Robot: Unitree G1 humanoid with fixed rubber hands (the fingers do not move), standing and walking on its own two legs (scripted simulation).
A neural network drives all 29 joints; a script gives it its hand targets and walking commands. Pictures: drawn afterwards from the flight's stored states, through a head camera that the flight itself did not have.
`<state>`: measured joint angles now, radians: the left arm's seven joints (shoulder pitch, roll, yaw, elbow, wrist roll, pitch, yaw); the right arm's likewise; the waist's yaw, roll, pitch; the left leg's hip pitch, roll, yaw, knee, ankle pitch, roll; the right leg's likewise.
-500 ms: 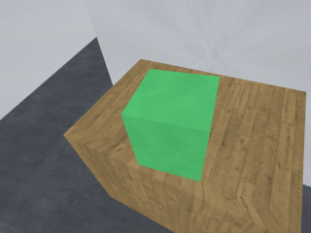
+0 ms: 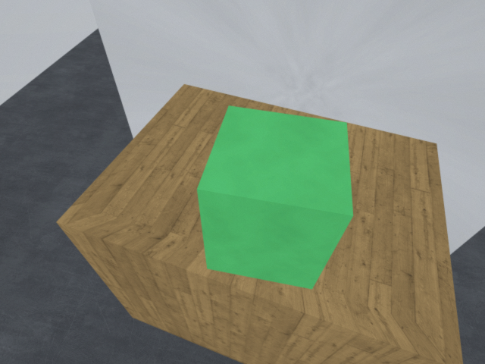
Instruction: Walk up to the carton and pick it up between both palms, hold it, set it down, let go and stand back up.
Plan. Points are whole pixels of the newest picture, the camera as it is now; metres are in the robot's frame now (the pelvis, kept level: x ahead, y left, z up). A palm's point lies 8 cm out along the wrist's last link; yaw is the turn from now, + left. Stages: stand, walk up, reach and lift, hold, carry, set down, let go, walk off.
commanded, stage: walk up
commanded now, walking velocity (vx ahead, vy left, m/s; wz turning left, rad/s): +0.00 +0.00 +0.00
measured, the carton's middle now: (271, 200) +0.41 -0.06 +0.03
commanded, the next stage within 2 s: none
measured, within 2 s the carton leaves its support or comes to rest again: neither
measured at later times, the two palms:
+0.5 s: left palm out of the picture -0.03 +0.16 -0.14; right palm out of the picture -0.03 -0.24 -0.14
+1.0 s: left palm out of the picture -0.02 +0.15 -0.14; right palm out of the picture -0.01 -0.24 -0.14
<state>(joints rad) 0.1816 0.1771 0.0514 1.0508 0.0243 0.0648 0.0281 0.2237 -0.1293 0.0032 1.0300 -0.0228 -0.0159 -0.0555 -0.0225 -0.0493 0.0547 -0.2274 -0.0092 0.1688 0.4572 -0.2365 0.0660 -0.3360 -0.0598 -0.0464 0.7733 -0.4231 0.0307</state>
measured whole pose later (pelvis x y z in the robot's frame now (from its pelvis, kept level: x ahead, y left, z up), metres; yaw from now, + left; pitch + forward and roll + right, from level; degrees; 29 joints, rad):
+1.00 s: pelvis +0.02 -0.05 +0.01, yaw +1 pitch -1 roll +0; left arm 0.32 0.09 0.00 1.16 0.00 -0.02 0.04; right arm 0.32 -0.09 0.01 1.16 -0.01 -0.02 -0.04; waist -0.01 0.00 0.01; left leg -0.16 0.07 0.12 0.38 -0.21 -0.02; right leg -0.10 0.04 -0.09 0.34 -0.24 -0.06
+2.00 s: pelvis +0.04 -0.07 +0.00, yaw +0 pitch -1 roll +0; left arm 0.34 0.09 0.01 1.15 0.01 -0.02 0.05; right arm 0.31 -0.08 -0.01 1.15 -0.01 0.00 -0.05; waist 0.00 -0.01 0.03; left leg -0.13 0.10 0.12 0.42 -0.26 -0.06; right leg -0.08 0.07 -0.08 0.38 -0.29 -0.09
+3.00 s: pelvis +0.02 -0.09 +0.01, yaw -9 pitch -1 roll +3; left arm 0.39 0.15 0.04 1.04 0.03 -0.03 0.05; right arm 0.25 -0.28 -0.09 1.01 -0.04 0.07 0.03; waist 0.03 0.07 0.06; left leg -0.50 0.06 0.05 0.99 -0.31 -0.07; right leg -0.06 -0.12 -0.03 0.39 -0.31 0.05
